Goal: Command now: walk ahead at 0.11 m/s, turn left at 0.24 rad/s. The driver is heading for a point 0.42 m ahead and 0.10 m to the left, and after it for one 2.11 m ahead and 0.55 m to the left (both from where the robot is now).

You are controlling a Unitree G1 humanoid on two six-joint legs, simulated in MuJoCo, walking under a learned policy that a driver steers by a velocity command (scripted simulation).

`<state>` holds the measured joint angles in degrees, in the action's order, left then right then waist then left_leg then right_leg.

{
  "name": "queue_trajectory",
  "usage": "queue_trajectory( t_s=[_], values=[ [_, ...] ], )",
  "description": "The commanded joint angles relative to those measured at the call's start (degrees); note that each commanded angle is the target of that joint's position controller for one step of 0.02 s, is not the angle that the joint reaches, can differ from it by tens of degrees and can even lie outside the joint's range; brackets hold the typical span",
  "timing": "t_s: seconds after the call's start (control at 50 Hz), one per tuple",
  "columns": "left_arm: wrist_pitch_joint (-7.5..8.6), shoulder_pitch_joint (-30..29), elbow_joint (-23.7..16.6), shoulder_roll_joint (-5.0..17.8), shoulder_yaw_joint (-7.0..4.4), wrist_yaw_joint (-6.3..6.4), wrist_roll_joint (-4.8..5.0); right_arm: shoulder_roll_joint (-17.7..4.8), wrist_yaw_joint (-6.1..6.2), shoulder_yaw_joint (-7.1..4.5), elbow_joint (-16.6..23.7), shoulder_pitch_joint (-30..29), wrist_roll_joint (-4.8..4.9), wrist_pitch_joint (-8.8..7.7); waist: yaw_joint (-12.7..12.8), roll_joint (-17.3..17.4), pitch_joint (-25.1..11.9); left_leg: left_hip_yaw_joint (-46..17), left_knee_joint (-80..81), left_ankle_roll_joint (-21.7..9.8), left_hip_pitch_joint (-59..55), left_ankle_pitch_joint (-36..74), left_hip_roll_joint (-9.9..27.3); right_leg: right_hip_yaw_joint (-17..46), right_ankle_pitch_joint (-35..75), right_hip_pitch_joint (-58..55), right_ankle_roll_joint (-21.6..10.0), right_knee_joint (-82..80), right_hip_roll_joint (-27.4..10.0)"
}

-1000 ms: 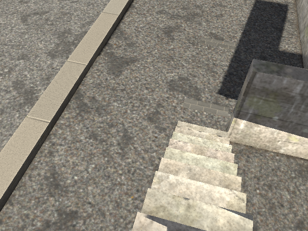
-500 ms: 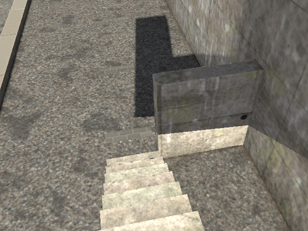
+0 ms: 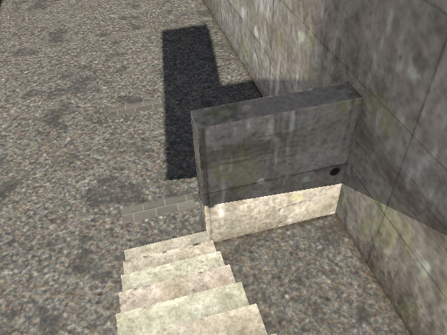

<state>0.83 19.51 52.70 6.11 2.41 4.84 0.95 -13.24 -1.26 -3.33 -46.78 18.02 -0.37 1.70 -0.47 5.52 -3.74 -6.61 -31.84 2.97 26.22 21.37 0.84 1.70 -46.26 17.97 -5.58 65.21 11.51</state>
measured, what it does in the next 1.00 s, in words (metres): goes down, turning left: left foot 0.19 m lower, then right foot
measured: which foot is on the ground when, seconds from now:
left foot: up 0.00-0.04, down 0.06-0.54, up 0.56-1.00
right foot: down 0.00-0.06, up 0.08-0.50, down 0.52-1.00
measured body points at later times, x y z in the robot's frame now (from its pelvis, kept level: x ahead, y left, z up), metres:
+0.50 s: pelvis +0.15 -0.02 -0.11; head +0.11 +0.01 +0.34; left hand +0.21 +0.23 -0.24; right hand +0.26 -0.24 -0.23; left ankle +0.09 +0.10 -0.83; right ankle +0.21 -0.17 -0.78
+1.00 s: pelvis +0.28 +0.05 -0.17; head +0.31 +0.03 +0.27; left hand +0.05 +0.17 -0.29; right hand +0.57 -0.01 -0.28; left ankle +0.37 +0.27 -0.86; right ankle +0.19 -0.18 -0.83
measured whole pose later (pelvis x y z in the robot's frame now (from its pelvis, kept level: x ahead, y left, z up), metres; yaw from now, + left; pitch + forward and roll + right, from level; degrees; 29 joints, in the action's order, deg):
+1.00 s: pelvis +0.28 +0.05 -0.17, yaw +29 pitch +1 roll +0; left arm 4.0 36.4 55.6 10.2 1.5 1.9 1.0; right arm -11.3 -3.2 -1.6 -40.5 4.1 0.9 2.3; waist 7.8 3.8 -0.3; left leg -8.3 -37.6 -1.5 36.7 29.4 -1.8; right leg -3.6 -48.1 7.1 4.8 55.3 -7.3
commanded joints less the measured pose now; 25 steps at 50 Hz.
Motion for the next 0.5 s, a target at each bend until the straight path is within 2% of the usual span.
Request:
queue_trajectory(
  t_s=[0.02, 0.04, 0.06, 0.08, 0.1, 0.12, 0.14, 0.16, 0.18, 0.2, 0.22, 0.24, 0.26, 0.28, 0.3, 0.32, 0.34, 0.36, 0.38, 0.42, 0.44, 0.46, 0.48, 0.5],
  values=[
    [-1.02, 4.4, -1.2, 6.6, -2.05, 0.95, 0.03, -1.9, -2.14, -0.55, -1.5, 5.6, 1.7, -1.59, 3.1, -4.3, 10.6, 2.7, 20.3, -0.4, -5.2, -0.1, 1.5, 12.0, 47.7, 4.1, -3.6, -0.1, -12.3],
    [-0.98, 4.9, -0.8, 6.4, -2.18, 0.53, -0.16, -0.1, -2.48, -0.8, -4.8, 12.1, 1.62, -1.74, 1.8, -4.5, 8.3, 4.7, 21.7, -1.6, -15.3, 4.4, 1.5, 9.6, 45.5, 8.5, -3.3, 7.3, -11.2],
    [-0.67, 5.5, 0.6, 4.5, -2.15, -0.76, -0.28, 0.3, -1.99, -1.12, -9.0, 23.5, 1.44, -0.95, -1.8, 0.6, 3.4, 3.2, 14.6, -3.5, -30.9, 15.8, 3.8, 4.5, 28.6, 19.2, -2.3, 21.6, -8.6],
    [0.17, 9.4, 1.4, 0.2, -1.93, -3.21, 0.27, 0.7, -2.28, 0.17, -10.7, 26.8, 0.04, -0.35, 0.3, 14.0, -0.8, -7.4, -2.6, -12.4, -45.0, 25.3, 8.8, -0.9, -8.7, 36.2, 3.3, 49.5, -0.9],
    [1.63, 12.2, 0.5, 2.3, -1.83, -4.3, 2.03, -0.2, -2.2, 0.1, -10.0, 23.5, -0.07, -0.11, 1.3, 12.7, -5.7, -19.7, -1.1, -18.1, -46.9, 15.0, 13.6, 2.2, -10.0, 41.5, 6.0, 56.6, -3.9],
    [2.2, 7.7, -1.2, 5.4, -2.34, -4.39, 2.33, -1.9, -1.75, -0.35, -9.1, 21.2, -0.16, 0.8, 0.6, 7.7, -4.8, -23.5, 2.8, -21.8, -43.1, -1.8, 15.0, 1.4, -7.8, 44.1, 7.0, 57.6, -5.7],
    [2.34, -2.7, -6.4, 4.1, -1.17, -4.03, 5.14, -12.9, -0.48, -3.38, -9.4, 19.9, -0.87, 0.51, -0.9, 4.7, -3.0, -41.1, 13.0, -30.3, -39.2, -30.0, 23.6, 1.9, -0.5, 50.8, 7.1, 55.7, -6.7],
    [0.48, -13.1, -7.8, 7.1, -2.11, -2.35, 3.96, -6.7, 0.93, -1.52, -6.9, 16.4, -2.71, 0.67, -1.8, -13.6, 1.4, -42.1, 19.0, -24.3, -29.7, -56.7, 22.4, 4.0, 7.6, 51.8, 6.2, 51.9, -8.7],
    [-1.2, -14.1, -9.1, 6.6, -2.1, -1.41, 2.42, -8.4, 2.05, -1.22, -5.4, 10.5, -2.92, 0.52, -0.1, -11.2, 4.2, -44.9, 19.5, -22.6, -21.5, -65.5, 22.1, 5.3, 11.4, 48.9, 6.0, 47.2, -10.0],
    [-2.31, -12.4, -9.7, 6.3, -2.16, -0.95, 0.51, -6.3, 2.44, -0.26, -3.0, 7.0, -2.05, -0.16, 1.3, -10.2, 7.1, -40.9, 18.1, -19.3, -13.9, -68.6, 17.7, 5.1, 12.6, 47.3, 6.4, 45.0, -10.1],
    [-2.25, -7.8, -9.1, 7.7, -2.99, -1.15, -0.33, -1.2, 2.36, 1.62, -3.6, 7.1, -1.03, -0.59, 2.2, -8.1, 8.4, -29.2, 10.4, -16.8, -9.5, -56.6, 11.5, 6.1, 25.5, 47.2, 6.8, 36.9, -10.7],
    [-2.03, -2.3, -7.4, 6.0, -3.06, -1.2, -0.14, 1.2, 2.04, 2.34, -4.4, 8.3, -1.7, -0.82, 2.9, -2.6, 6.2, -23.4, 8.2, -15.7, -4.3, -52.5, 7.5, 3.2, 28.1, 42.2, 6.8, 37.3, -10.3],
    [-1.7, -1.0, -7.1, 5.9, -3.4, -1.49, 0.01, 1.2, 1.6, 2.24, -5.4, 11.6, -1.11, -1.11, 1.6, 0.7, 5.9, -23.2, 8.2, -16.3, -2.2, -50.7, 6.9, 0.9, 27.4, 41.8, 7.2, 39.2, -10.2],
    [-2.25, -2.8, -9.3, 5.6, -3.14, -1.98, -0.25, 2.1, 2.45, 3.41, -4.5, 11.5, -0.54, -0.95, 1.6, -1.1, 8.5, -20.6, 8.6, -17.0, 3.3, -50.7, 5.6, 1.2, 35.3, 38.1, 9.0, 26.1, -9.8],
    [-2.57, -4.9, -10.7, 2.9, -2.22, -2.22, -1.04, 2.8, 2.93, 3.5, -4.6, 10.0, 0.63, -0.11, 1.5, 0.1, 7.2, -17.9, 9.1, -15.5, 6.1, -50.9, 2.6, -1.7, 38.8, 29.5, 9.2, 10.4, -10.4],
    [-2.51, -9.1, -12.5, 2.7, -2.21, -2.64, -1.36, 2.0, 3.1, 3.02, -4.0, 11.1, 0.98, -0.02, -0.7, 1.2, 6.3, -17.8, 10.7, -15.1, 7.6, -49.2, 2.0, -3.3, 41.2, 22.8, 9.6, 3.0, -9.7],
    [-2.19, -7.2, -12.0, 3.0, -2.79, -3.41, -1.1, 0.4, 3.27, 2.66, -4.0, 10.5, 0.2, -0.37, -0.3, 3.5, 3.9, -20.9, 10.5, -15.8, 7.7, -48.7, 2.4, -0.6, 46.2, 17.3, 10.1, 6.2, -9.6],
    [-2.31, -3.4, -10.9, 4.6, -3.78, -3.01, -0.12, -1.6, 3.73, 2.43, -2.5, 6.9, -0.05, -0.81, 2.2, 3.6, 3.6, -21.2, 9.4, -16.6, 7.9, -44.8, 2.4, -0.2, 49.2, 14.7, 10.6, 7.9, -8.9],
    [-2.38, -3.6, -11.3, 6.4, -4.31, -2.63, -0.15, -2.0, 4.05, 2.33, -0.1, 3.5, 0.23, -0.88, 2.6, 4.7, 4.4, -21.5, 8.9, -17.1, 6.8, -43.3, 2.3, 1.1, 46.3, 15.5, 10.2, 6.8, -9.0],
    [-0.69, -8.4, -14.5, 6.6, -4.08, -2.69, 0.29, -1.8, 4.84, 2.13, 2.2, 1.4, 0.61, -0.23, 1.8, 4.5, 7.3, -23.7, 6.3, -17.1, 2.0, -37.6, 2.7, 2.4, 39.4, 18.9, 9.1, 2.0, -9.6],
    [0.49, -8.8, -15.2, 6.8, -3.97, -3.02, 0.21, -1.5, 5.09, 2.0, 3.4, 0.7, 0.75, -0.07, 1.5, 6.2, 7.3, -24.5, 4.0, -17.1, -0.9, -31.3, 2.6, 2.8, 36.4, 19.0, 8.4, -2.6, -10.1],
    [1.74, -8.3, -15.4, 8.2, -4.42, -3.39, 0.07, -1.0, 5.56, 2.11, 5.6, -1.4, 0.1, -0.02, 1.9, 9.0, 6.0, -25.7, 0.9, -16.9, -2.8, -23.8, 2.3, 3.5, 32.1, 17.4, 8.5, -5.4, -10.6],
    [2.6, -6.3, -14.7, 9.7, -4.7, -3.85, 0.1, -1.6, 5.7, 1.73, 7.3, -3.9, -0.08, 0.42, 2.7, 9.8, 4.4, -25.2, -0.7, -15.9, -3.8, -18.1, 1.9, 3.1, 30.2, 12.3, 8.1, -10.9, -10.7],
    [3.21, -3.2, -14.0, 10.3, -4.93, -4.37, 0.1, -2.4, 5.74, 1.41, 8.6, -5.7, 0.18, 0.76, 4.0, 10.0, 2.7, -26.0, -1.9, -15.3, -3.3, -14.0, 1.2, 2.0, 30.7, 5.2, 7.8, -15.8, -10.6]
  ],
)
Velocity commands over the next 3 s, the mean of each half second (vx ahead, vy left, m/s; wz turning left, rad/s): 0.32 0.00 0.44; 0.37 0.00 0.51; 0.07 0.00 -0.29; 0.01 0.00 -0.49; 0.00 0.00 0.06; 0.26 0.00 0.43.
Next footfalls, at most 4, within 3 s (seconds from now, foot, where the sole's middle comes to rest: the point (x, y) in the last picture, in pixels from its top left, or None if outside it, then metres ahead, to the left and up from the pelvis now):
0.06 left None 0.13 0.10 -0.86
0.52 right None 0.22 -0.16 -0.86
1.06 left None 0.35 0.22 -1.05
1.36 right None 0.46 0.00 -1.05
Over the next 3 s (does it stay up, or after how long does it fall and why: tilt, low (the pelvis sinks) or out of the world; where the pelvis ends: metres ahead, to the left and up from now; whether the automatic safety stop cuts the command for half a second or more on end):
stays up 0.43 0.11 -0.33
